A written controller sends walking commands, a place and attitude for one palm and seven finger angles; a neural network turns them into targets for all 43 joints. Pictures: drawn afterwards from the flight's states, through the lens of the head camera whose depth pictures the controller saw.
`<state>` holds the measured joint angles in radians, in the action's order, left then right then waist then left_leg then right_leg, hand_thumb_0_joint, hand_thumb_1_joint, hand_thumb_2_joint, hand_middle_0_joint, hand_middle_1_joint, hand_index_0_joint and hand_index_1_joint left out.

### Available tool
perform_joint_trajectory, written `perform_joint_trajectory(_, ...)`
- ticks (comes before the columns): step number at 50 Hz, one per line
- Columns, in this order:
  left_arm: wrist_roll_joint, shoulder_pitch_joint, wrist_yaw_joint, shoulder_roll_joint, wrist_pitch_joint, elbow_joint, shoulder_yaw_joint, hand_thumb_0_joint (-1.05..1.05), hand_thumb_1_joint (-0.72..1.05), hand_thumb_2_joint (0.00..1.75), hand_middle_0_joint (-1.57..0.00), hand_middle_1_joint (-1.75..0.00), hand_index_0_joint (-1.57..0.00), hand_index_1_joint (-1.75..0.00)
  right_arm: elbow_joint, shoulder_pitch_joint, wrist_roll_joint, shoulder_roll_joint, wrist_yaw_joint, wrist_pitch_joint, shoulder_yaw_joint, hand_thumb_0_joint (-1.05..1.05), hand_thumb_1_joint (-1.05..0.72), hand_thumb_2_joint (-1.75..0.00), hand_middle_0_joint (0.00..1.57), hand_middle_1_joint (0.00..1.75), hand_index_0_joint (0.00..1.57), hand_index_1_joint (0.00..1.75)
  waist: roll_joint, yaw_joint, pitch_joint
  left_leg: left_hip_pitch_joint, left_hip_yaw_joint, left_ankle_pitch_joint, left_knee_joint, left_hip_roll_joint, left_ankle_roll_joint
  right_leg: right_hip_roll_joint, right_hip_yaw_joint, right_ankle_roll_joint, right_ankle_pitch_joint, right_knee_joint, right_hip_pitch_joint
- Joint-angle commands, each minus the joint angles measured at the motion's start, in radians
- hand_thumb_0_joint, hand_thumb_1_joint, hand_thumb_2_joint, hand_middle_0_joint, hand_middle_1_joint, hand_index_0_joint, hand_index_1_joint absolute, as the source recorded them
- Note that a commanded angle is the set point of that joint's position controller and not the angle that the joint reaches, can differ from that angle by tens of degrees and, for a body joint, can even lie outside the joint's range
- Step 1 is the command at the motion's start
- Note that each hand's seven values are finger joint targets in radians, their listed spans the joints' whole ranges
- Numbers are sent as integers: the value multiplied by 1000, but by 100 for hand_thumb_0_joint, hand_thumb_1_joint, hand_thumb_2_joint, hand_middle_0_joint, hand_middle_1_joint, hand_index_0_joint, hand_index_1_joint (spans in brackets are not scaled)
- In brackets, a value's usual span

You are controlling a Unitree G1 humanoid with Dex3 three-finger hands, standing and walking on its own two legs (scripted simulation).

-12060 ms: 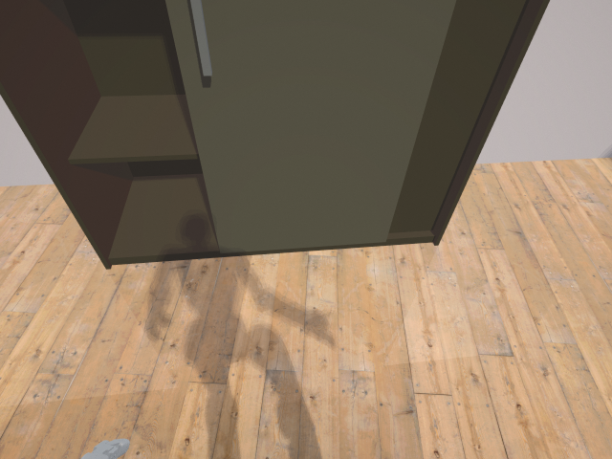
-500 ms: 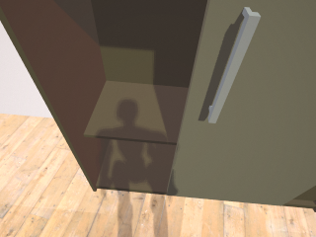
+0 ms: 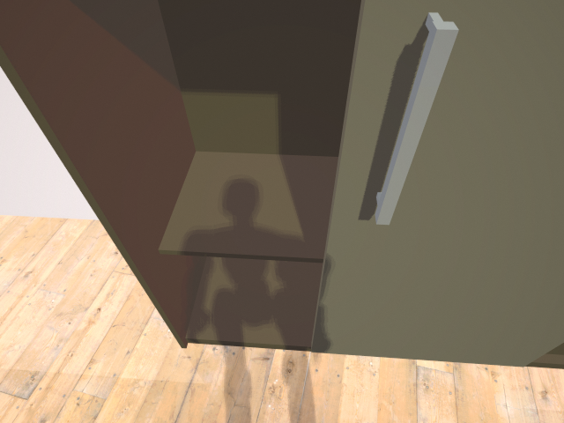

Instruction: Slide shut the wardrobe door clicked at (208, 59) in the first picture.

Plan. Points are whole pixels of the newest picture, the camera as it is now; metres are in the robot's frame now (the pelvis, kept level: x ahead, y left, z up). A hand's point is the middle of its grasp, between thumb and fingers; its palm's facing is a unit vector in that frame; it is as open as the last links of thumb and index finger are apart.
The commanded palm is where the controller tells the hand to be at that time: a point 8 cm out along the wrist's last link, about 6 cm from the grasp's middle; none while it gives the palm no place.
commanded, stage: look again from close up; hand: right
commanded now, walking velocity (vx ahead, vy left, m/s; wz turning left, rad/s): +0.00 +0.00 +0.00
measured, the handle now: (403, 137) +0.44 -0.14 +0.20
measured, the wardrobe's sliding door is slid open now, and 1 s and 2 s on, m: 0.44 0.44 0.44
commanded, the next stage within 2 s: raise the hand with hooked fingers in 0.60 s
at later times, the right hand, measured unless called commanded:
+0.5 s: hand out of the picture -0.02 -0.17 -0.18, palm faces +0.02 +0.99 -0.17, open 7.3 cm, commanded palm none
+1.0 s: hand (422, 351) +0.21 -0.15 +0.05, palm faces +0.03 +1.00 -0.03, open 7.8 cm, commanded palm +0.12 -0.23 -0.01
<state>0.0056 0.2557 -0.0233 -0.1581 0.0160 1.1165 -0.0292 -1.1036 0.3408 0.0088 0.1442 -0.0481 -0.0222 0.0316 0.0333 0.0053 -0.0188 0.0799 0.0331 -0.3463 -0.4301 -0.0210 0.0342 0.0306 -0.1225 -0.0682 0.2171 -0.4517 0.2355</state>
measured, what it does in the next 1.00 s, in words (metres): stands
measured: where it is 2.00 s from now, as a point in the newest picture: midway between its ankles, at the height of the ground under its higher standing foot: outside the picture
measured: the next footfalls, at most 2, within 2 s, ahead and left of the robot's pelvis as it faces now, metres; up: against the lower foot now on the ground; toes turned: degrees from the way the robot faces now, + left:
none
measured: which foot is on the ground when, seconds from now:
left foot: down 0.00-1.00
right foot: down 0.00-1.00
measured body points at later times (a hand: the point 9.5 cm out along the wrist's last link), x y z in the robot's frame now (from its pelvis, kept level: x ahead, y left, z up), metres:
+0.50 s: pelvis +0.01 -0.01 +0.00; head +0.02 -0.01 +0.45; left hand +0.01 +0.22 -0.16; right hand -0.02 -0.22 -0.16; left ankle -0.07 +0.09 -0.74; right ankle +0.02 -0.07 -0.74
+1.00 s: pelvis -0.03 +0.01 -0.03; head -0.03 +0.03 +0.42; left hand +0.14 +0.26 -0.11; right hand +0.20 -0.21 +0.06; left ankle -0.06 +0.10 -0.74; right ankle +0.02 -0.07 -0.74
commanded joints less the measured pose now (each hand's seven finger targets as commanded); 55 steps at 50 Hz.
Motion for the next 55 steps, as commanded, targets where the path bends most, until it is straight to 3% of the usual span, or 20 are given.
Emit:
perform_joint_trajectory(1, 3, 53, -8, -92, 18, -22, 17, 0, 90, 90, -20, -30, -20, -30, 14, 93, 3, 88, -6, -8, -15, 0, -90, -90, 20, 30, 20, 30, -30, -3, -32, 120, -105, 220, 87, 125, 8, -142, 169, 2, -199, 78, -106)
perform_joint_trajectory(7, 0, 56, -8, -85, 19, -15, 16, 0, 90, 90, -20, -30, -20, -30, 4, 104, 4, 90, -6, -10, -15, 0, -90, -90, 20, 30, 20, 30, 4, 2, -28, 97, -100, 261, 96, 129, 4, -142, 165, -1, -222, 76, -104)
perform_joint_trajectory(34, 1, 79, -10, -85, 18, 1, 18, 0, 90, 90, -20, -30, -20, -30, -2, 105, 3, 84, -8, -3, -20, 0, -90, -90, 20, 30, 20, 30, -12, 1, -50, 101, -89, 230, 107, 137, 3, -143, 171, 2, -233, 112, -124)
perform_joint_trajectory(35, 2, 31, -1, -125, 26, -74, 18, 0, 90, 90, -20, -30, -20, -30, 0, 109, 25, 88, -37, -30, -9, 0, -90, -90, 20, 30, 20, 30, -67, -5, -104, 197, -120, 436, 83, 142, -14, -150, 169, 28, -479, -87, -67)
perform_joint_trajectory(36, -42, 97, -32, -307, 146, -432, 80, 0, 90, 90, -20, -30, -20, -30, 1529, -574, -160, 313, -32, -194, -110, 0, -88, -89, 20, 32, 20, 32, -229, -142, 401, 223, 4, 403, -47, 44, -17, -83, 198, 56, -526, -7, -409)
perform_joint_trajectory(37, -54, -20, -54, -231, 236, -406, 14, 0, 90, 90, -20, -30, -20, -30, 1567, -471, -80, 390, -48, -172, -110, 0, -85, -88, 20, 33, 20, 33, -373, -57, 351, 285, -5, 137, -167, 15, 7, -121, 176, 101, -605, 30, -463)
perform_joint_trajectory(38, -17, 45, -50, -240, 296, -350, 50, 0, 90, 90, -20, -30, -20, -30, 1338, -202, -92, 231, -82, -114, -68, 0, -83, -87, 21, 34, 21, 34, -399, -32, 401, 301, 3, -37, -211, 25, 20, -143, 221, 137, -563, 69, -421)
perform_joint_trajectory(39, -51, 76, -33, -149, 311, -314, 36, 0, 90, 90, -20, -30, -20, -30, 989, 142, -110, -7, -76, 3, 65, 0, -81, -86, 21, 36, 21, 36, -202, -43, 168, 352, 8, -32, -246, 29, 5, -134, 243, 113, -446, 111, -259)
perform_joint_trajectory(40, -61, 64, -27, -185, 317, -415, 43, 0, 90, 90, -20, -30, -20, -30, 1275, 23, -157, -14, -60, -3, 103, 0, -78, -85, 21, 37, 21, 37, -153, -28, 167, 336, 25, -27, -207, 37, -12, -126, 256, 87, -348, 87, -205)
perform_joint_trajectory(41, -65, 22, -36, -223, 331, -437, 58, 0, 90, 90, -20, -30, -20, -30, 1334, 6, -164, 33, -44, -36, 64, 0, -76, -84, 21, 39, 21, 39, -76, -41, 175, 357, 29, 5, -140, 29, -17, -126, 250, 78, -207, 36, -198)
perform_joint_trajectory(42, -55, -10, -39, -228, 347, -477, 55, 0, 90, 90, -20, -30, -20, -30, 1315, 23, -154, 42, -22, -64, 52, 0, -74, -83, 21, 40, 21, 40, -7, -45, 147, 340, 34, 39, -90, 20, -15, -89, 227, 56, -107, -12, -121)
perform_joint_trajectory(43, -36, -5, -35, -248, 345, -493, 60, 0, 90, 90, -20, -30, -20, -30, 1274, -9, -157, 79, -11, -99, 13, 0, -71, -82, 21, 42, 21, 42, 102, -76, 117, 376, 32, 46, -46, 22, -16, -69, 231, 45, -36, -62, -66)
perform_joint_trajectory(44, -21, -11, -32, -244, 338, -504, 68, 0, 90, 90, -20, -30, -20, -30, 1168, 41, -166, 47, 19, -138, -2, 0, -69, -81, 22, 43, 22, 43, 196, -79, 45, 443, 39, 40, -43, 17, -18, -57, 224, 39, -14, -107, 5)
perform_joint_trajectory(45, -16, -32, -22, -254, 327, -508, 75, 0, 90, 90, -20, -30, -20, -30, 1050, 107, -184, 30, 62, -186, -31, 0, -67, -80, 22, 45, 22, 45, 275, -66, -5, 503, 59, 11, -79, 11, -20, -57, 227, 43, 14, -139, 93)
perform_joint_trajectory(46, -16, -63, -16, -253, 316, -518, 81, 0, 90, 90, -20, -30, -20, -30, 948, 208, -210, 13, 123, -245, -67, 0, -64, -79, 22, 47, 22, 47, 345, -28, -28, 534, 65, 39, -127, 3, -19, -51, 204, 47, -3, -180, 179)
perform_joint_trajectory(47, -25, -84, -4, -249, 306, -537, 86, 0, 90, 90, -20, -30, -20, -30, 897, 308, -243, 32, 199, -301, -109, 0, -62, -78, 22, 48, 22, 48, 347, 25, -13, 496, 46, 121, -173, 11, -8, -38, 181, 56, -38, -210, 240)
perform_joint_trajectory(49, -22, -122, 9, -272, 291, -598, 99, 0, 90, 90, -20, -30, -20, -30, 924, 304, -322, 133, 351, -389, -236, 0, -57, -76, 22, 51, 22, 51, 167, 60, 113, 438, -13, 246, -249, 52, 3, -16, 138, 81, -51, -274, 271)
perform_joint_trajectory(52, -30, -171, 6, -252, 231, -702, 95, 0, 90, 90, -20, -30, -20, -30, 1080, 210, -295, 299, 378, -333, -367, 0, -50, -73, 23, 55, 23, 55, -99, 112, 201, 389, -54, 216, -282, 50, 9, 7, 87, 63, -47, -296, 258)
perform_joint_trajectory(53, -33, -191, 1, -235, 209, -753, 83, 0, 90, 90, -20, -30, -20, -30, 1193, 145, -302, 270, 364, -315, -328, 0, -48, -72, 23, 57, 23, 57, -117, 97, 228, 389, -56, 158, -271, 41, 6, 8, 81, 53, -19, -289, 250)
perform_joint_trajectory(55, -36, -179, -16, -208, 188, -784, 78, 0, 90, 90, -20, -30, -20, -30, 1325, 0, -315, 267, 301, -324, -342, 0, -43, -70, 23, 60, 23, 60, -99, 54, 227, 426, -90, 43, -226, 29, -6, -4, 91, 40, 41, -301, 243)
